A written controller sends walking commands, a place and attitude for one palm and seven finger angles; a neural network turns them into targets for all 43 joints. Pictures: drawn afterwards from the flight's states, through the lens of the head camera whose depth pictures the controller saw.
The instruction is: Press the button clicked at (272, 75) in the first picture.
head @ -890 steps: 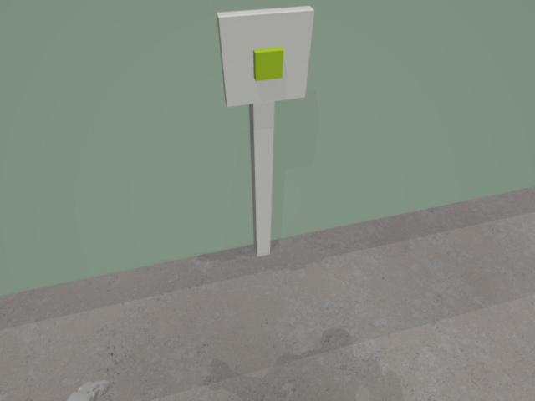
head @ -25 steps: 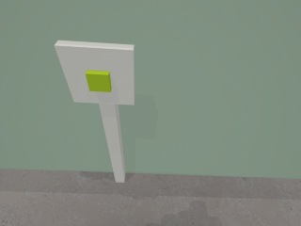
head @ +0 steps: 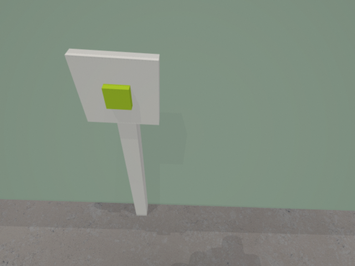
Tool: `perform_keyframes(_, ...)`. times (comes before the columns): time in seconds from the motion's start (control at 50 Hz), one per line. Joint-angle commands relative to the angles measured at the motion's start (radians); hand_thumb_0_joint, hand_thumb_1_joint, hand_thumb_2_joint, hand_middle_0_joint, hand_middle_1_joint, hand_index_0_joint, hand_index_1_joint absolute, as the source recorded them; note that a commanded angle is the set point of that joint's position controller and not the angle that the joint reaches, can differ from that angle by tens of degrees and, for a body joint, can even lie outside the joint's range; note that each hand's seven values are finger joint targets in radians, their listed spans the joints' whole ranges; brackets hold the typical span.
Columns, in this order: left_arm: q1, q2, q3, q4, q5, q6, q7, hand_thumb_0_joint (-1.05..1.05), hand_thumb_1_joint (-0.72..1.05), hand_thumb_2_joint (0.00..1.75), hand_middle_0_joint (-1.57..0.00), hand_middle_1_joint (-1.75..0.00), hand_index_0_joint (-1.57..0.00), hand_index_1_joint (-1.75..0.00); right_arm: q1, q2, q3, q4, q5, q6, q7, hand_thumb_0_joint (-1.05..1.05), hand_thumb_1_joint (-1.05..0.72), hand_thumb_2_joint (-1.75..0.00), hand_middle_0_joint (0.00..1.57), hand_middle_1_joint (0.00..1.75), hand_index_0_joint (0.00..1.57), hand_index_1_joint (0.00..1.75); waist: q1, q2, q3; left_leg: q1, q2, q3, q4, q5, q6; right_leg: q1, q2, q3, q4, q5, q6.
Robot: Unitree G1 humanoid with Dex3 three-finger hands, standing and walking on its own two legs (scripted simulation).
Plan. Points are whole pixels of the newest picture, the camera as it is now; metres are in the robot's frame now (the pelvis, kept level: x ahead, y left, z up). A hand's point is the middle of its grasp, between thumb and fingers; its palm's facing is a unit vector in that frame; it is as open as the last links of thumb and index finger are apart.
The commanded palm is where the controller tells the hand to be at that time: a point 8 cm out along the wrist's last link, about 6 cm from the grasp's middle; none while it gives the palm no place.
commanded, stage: look again from close up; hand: left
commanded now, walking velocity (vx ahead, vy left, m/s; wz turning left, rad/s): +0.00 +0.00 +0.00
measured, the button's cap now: (118, 96) +0.48 +0.19 +0.12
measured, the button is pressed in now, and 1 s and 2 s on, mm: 0 0 0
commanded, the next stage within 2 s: raise the hand and make a fist in 0.04 s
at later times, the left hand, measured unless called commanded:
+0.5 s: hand (121, 233) +0.19 +0.13 +0.00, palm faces +0.01 -1.00 +0.05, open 5.9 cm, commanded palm +0.12 +0.21 -0.03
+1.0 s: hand (109, 221) +0.20 +0.16 +0.02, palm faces +0.10 -0.99 -0.04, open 3.1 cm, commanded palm +0.16 +0.21 +0.03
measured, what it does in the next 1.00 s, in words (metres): shifts its weight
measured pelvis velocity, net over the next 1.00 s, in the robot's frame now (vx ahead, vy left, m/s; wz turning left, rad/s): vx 0.00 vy -0.05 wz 0.01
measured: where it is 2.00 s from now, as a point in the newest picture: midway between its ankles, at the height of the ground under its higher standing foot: outside the picture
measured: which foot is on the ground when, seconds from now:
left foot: down 0.00-1.00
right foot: down 0.00-1.00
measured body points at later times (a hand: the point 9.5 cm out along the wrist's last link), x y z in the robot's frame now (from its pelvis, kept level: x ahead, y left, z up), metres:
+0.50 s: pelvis -0.02 -0.03 -0.05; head -0.01 -0.01 +0.40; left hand +0.18 +0.19 +0.00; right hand +0.17 -0.28 -0.09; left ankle +0.02 +0.08 -0.74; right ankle -0.02 -0.13 -0.74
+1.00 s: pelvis +0.00 -0.05 -0.05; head +0.03 -0.07 +0.40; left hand +0.19 +0.21 +0.03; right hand +0.15 -0.28 -0.15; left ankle +0.02 +0.08 -0.74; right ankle -0.02 -0.13 -0.74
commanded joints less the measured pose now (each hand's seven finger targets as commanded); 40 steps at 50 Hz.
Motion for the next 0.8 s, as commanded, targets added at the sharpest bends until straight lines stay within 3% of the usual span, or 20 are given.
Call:
perform_keyframes(0.0,0.092,0.074,0.011,-0.021,0.002,-0.004,0.009,0.0,0.9,0.9,-0.2,-0.3,-0.2,-0.3,0.054,-0.104,-0.02,-0.027,0.002,-0.018,-0.007,0.0,-0.9,-0.9,0.2,0.3,0.2,0.3,0.006,0.026,0.061,-0.027,0.138,-0.146,-0.115,0.066,0.004,-0.042,-0.074,0.073,-0.067,0.07,-0.047)
perform_keyframes(0.1,0.09,0.075,0.01,-0.022,0.0,-0.006,0.009,0.0,0.9,0.9,-0.2,-0.3,-0.2,-0.3,0.056,-0.102,-0.019,-0.022,0.002,-0.018,-0.007,0.0,-0.9,-0.9,0.2,0.3,0.2,0.3,0.005,0.021,0.054,-0.012,0.136,-0.14,-0.106,0.094,0.002,-0.042,-0.076,0.075,-0.072,0.079,-0.047)
perform_keyframes(0.12,0.107,0.105,0.006,-0.005,0.02,-0.027,0.042,0.0,0.9,0.9,-0.2,-0.3,-0.2,-0.3,-0.035,-0.137,-0.016,-0.097,0.006,-0.027,0.002,0.0,-0.9,-0.9,0.2,0.3,0.2,0.3,0.026,0.077,0.106,-0.044,0.137,-0.107,0.066,0.223,-0.032,-0.118,-0.104,0.118,-0.077,0.25,-0.048)
perform_keyframes(0.14,-0.615,0.311,0.102,-1.611,-0.187,-0.217,0.048,0.0,0.9,0.9,-0.23,-0.33,-0.23,-0.33,0.003,-0.307,-0.056,-0.466,0.049,-0.153,-0.033,0.0,-0.9,-0.9,0.2,0.3,0.2,0.3,-0.132,0.28,-0.402,0.288,0.057,-0.111,-0.031,0.189,-0.059,-0.091,0.011,-0.017,0.05,0.201,-0.052)
perform_keyframes(0.16,-0.246,0.243,0.085,-1.396,-0.108,-0.153,0.099,0.0,0.9,0.9,-0.25,-0.36,-0.25,-0.36,-0.08,-0.204,-0.007,-0.403,0.056,-0.258,-0.057,0.0,-0.9,-0.9,0.2,0.3,0.2,0.3,-0.021,0.379,-0.39,0.301,0.117,-0.118,-0.088,0.209,-0.081,-0.147,0.03,-0.02,0.156,-0.011,-0.075)
perform_keyframes(0.18,-0.192,0.166,0.044,-1.284,-0.122,-0.098,0.152,0.0,0.9,0.9,-0.28,-0.39,-0.28,-0.39,-0.078,-0.205,-0.029,-0.338,0.051,-0.283,-0.064,0.0,-0.9,-0.9,0.2,0.3,0.2,0.3,-0.048,0.293,-0.282,0.156,0.119,-0.149,-0.127,0.042,-0.107,-0.202,0.034,-0.028,0.194,-0.099,-0.063)
perform_keyframes(0.2,0.126,-0.044,-0.066,-1.057,-0.132,-0.006,0.147,0.0,0.9,0.9,-0.31,-0.42,-0.31,-0.42,-0.046,-0.165,-0.031,-0.335,0.066,-0.275,-0.045,0.0,-0.9,-0.9,0.2,0.3,0.2,0.3,-0.043,0.201,-0.126,0.055,0.111,-0.182,-0.148,-0.105,-0.08,-0.272,0.03,-0.038,0.202,-0.117,-0.057)
perform_keyframes(0.24,0.021,-0.012,-0.078,-1.297,-0.175,-0.068,0.119,0.0,0.9,0.9,-0.36,-0.48,-0.36,-0.48,-0.096,-0.221,-0.045,-0.452,0.077,-0.302,-0.054,0.0,-0.9,-0.9,0.2,0.3,0.2,0.3,-0.044,0.131,-0.038,-0.064,0.088,-0.178,-0.072,-0.247,-0.049,-0.247,0.023,-0.036,0.111,-0.086,-0.051)
perform_keyframes(0.28,0.065,0.027,-0.024,-1.194,-0.156,-0.145,0.097,0.0,0.9,0.9,-0.42,-0.54,-0.42,-0.54,-0.1,-0.239,-0.053,-0.5,0.046,-0.317,-0.05,0.0,-0.9,-0.9,0.2,0.3,0.2,0.3,-0.063,-0.06,0.001,-0.152,0.049,-0.161,0.037,-0.234,-0.041,-0.32,0.03,-0.033,0.092,-0.162,-0.044)
perform_keyframes(0.3,0.106,-0.002,-0.008,-1.098,-0.156,-0.19,0.069,0.0,0.9,0.9,-0.45,-0.57,-0.45,-0.57,-0.095,-0.238,-0.066,-0.507,0.035,-0.306,-0.043,0.0,-0.9,-0.9,0.2,0.3,0.2,0.3,-0.057,-0.22,0.037,-0.216,0.054,-0.157,0.084,-0.229,-0.048,-0.392,0.041,-0.054,0.125,-0.21,-0.041)
perform_keyframes(0.34,0.286,-0.043,0.036,-0.963,-0.197,-0.313,-0.037,0.0,0.9,0.9,-0.5,-0.63,-0.5,-0.63,-0.139,-0.235,-0.087,-0.553,0.025,-0.295,-0.022,0.0,-0.9,-0.9,0.2,0.3,0.2,0.3,0.002,-0.371,0.021,-0.337,0.046,-0.12,0.199,-0.185,-0.056,-0.488,0.052,-0.073,0.215,-0.262,-0.039)
perform_keyframes(0.36,0.365,-0.016,0.089,-0.969,-0.229,-0.382,-0.103,0.0,0.9,0.9,-0.53,-0.66,-0.53,-0.66,-0.154,-0.232,-0.1,-0.573,0.022,-0.288,-0.01,0.0,-0.9,-0.9,0.2,0.3,0.2,0.3,0.037,-0.377,-0.026,-0.375,0.039,-0.097,0.246,-0.152,-0.061,-0.488,0.051,-0.062,0.249,-0.247,-0.042)
perform_keyframes(0.38,0.434,0.049,0.171,-0.944,-0.25,-0.441,-0.169,0.0,0.9,0.9,-0.56,-0.69,-0.56,-0.69,-0.163,-0.234,-0.113,-0.593,0.026,-0.274,0.012,0.0,-0.9,-0.9,0.2,0.3,0.2,0.3,0.071,-0.291,-0.051,-0.391,0.029,-0.077,0.275,-0.118,-0.074,-0.468,0.047,-0.045,0.28,-0.208,-0.054)
perform_keyframes(0.42,0.388,0.119,0.243,-0.979,-0.296,-0.508,-0.281,0.0,0.9,0.9,-0.61,-0.75,-0.61,-0.75,-0.221,-0.25,-0.116,-0.679,0.03,-0.256,0.025,0.0,-0.9,-0.9,0.2,0.3,0.2,0.3,0.075,-0.131,-0.109,-0.422,0.004,-0.042,0.347,-0.105,-0.073,-0.449,0.031,-0.018,0.341,-0.149,-0.061)
perform_keyframes(0.48,0.324,0.21,0.305,-1.181,-0.271,-0.46,-0.283,0.0,0.9,0.9,-0.69,-0.84,-0.69,-0.84,-0.236,-0.225,-0.106,-0.756,0.037,-0.215,0.018,0.0,-0.9,-0.9,0.2,0.3,0.2,0.3,0.1,0.141,-0.193,-0.42,0.0,-0.015,0.368,-0.095,-0.058,-0.433,0.03,0.004,0.4,-0.098,-0.068)
perform_keyframes(0.56,0.127,0.215,0.292,-1.567,-0.272,-0.529,-0.182,0.0,0.9,0.9,-0.81,-0.96,-0.81,-0.96,-0.16,-0.175,-0.099,-0.781,0.022,-0.207,-0.002,0.0,-0.9,-0.9,0.2,0.3,0.2,0.3,0.035,0.254,-0.371,-0.33,0.032,-0.048,0.445,-0.007,-0.029,-0.467,0.047,0.04,0.426,-0.019,-0.063)
perform_keyframes(0.62,0.038,0.164,0.195,-1.634,-0.278,-0.643,-0.168,0.0,0.9,0.9,-0.89,-1.05,-0.89,-1.05,-0.121,-0.181,-0.086,-0.725,0.017,-0.224,-0.019,0.0,-0.9,-0.9,0.2,0.3,0.2,0.3,-0.049,0.193,-0.317,-0.365,0.046,-0.084,0.514,-0.053,-0.021,-0.592,0.061,0.06,0.425,-0.085,-0.052)
perform_keyframes(0.68,-0.037,0.15,0.128,-1.524,-0.305,-0.674,-0.266,0.0,0.9,0.9,-0.97,-1.14,-0.97,-1.14,-0.124,-0.21,-0.069,-0.695,0.028,-0.26,-0.033,0.0,-0.9,-0.9,0.2,0.3,0.2,0.3,-0.12,0.086,-0.198,-0.461,0.054,-0.109,0.575,-0.139,-0.014,-0.644,0.047,0.113,0.375,-0.181,-0.032)
perform_keyframes(0.72,0.031,0.195,0.157,-1.379,-0.314,-0.595,-0.345,0.0,0.9,0.9,-1.02,-1.2,-1.02,-1.2,-0.127,-0.226,-0.066,-0.689,0.045,-0.261,-0.046,0.0,-0.9,-0.9,0.2,0.3,0.2,0.3,-0.108,0.005,-0.168,-0.53,0.051,-0.1,0.578,-0.192,-0.015,-0.6,0.021,0.171,0.306,-0.246,-0.009)
perform_keyframes(0.78,0.122,0.276,0.265,-1.236,-0.34,-0.369,-0.422,0.0,0.9,0.9,-1.11,-1.29,-1.11,-1.29,-0.148,-0.232,-0.062,-0.714,0.075,-0.236,-0.067,0.0,-0.9,-0.9,0.2,0.3,0.2,0.3,-0.026,-0.018,-0.242,-0.532,0.033,-0.089,0.538,-0.164,-0.012,-0.423,-0.022,0.247,0.239,-0.212,0.027)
